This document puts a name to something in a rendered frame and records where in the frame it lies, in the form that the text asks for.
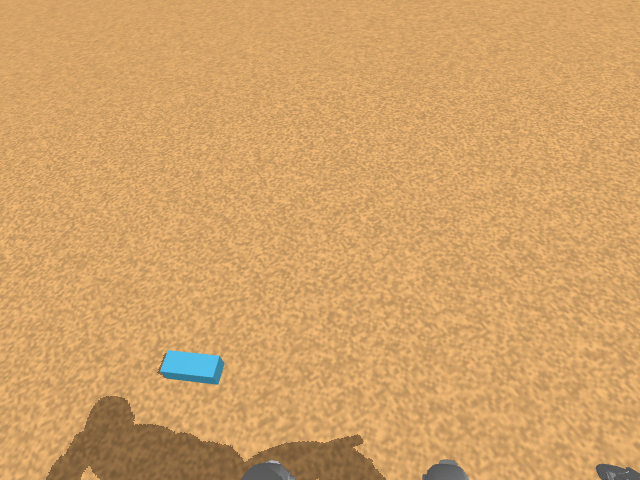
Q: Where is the carton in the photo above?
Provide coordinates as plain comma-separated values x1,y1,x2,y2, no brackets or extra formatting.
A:
160,350,225,385

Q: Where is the right robot hand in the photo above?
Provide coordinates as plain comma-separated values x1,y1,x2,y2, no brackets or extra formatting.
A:
596,464,640,480

